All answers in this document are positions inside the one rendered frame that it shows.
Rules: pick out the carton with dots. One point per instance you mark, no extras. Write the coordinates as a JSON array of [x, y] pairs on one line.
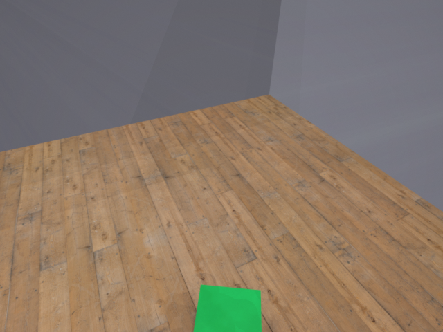
[[226, 309]]

